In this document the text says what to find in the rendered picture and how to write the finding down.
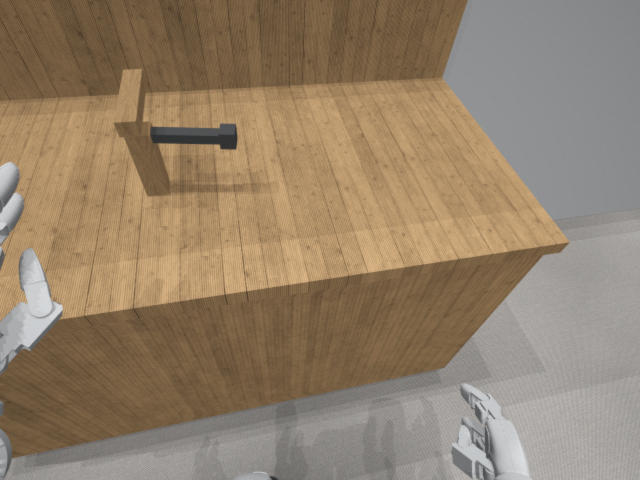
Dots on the robot right hand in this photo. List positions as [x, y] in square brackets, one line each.
[498, 447]

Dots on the robot left hand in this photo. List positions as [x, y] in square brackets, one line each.
[26, 324]

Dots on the counter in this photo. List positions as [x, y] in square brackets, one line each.
[363, 230]

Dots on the tap lever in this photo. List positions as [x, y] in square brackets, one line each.
[225, 136]

